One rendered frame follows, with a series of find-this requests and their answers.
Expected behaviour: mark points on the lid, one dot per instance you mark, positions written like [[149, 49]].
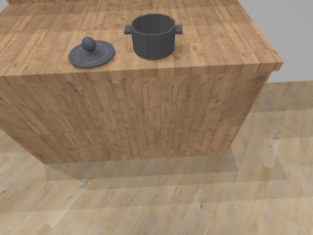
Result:
[[83, 59]]

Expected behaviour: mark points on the knob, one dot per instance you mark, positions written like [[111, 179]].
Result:
[[88, 44]]

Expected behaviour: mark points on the pot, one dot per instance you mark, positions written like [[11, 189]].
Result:
[[153, 35]]

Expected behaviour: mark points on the table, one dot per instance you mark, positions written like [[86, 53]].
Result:
[[189, 104]]

